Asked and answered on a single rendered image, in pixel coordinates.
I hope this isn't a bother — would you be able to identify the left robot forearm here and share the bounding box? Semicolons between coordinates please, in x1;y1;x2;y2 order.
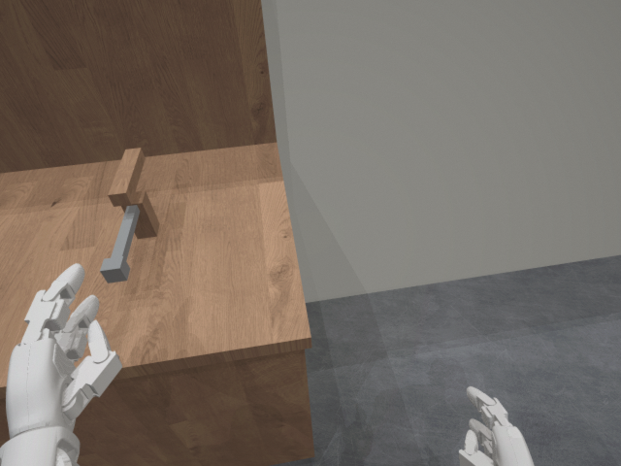
0;425;80;466

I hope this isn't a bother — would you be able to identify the counter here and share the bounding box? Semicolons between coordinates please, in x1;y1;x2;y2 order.
0;0;314;466

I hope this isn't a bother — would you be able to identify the tap lever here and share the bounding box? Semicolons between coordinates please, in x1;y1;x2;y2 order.
100;205;140;283

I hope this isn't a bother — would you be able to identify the right robot hand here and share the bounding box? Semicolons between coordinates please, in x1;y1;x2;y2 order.
459;386;535;466

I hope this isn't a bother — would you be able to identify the left robot hand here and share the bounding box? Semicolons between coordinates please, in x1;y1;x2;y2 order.
6;263;122;439

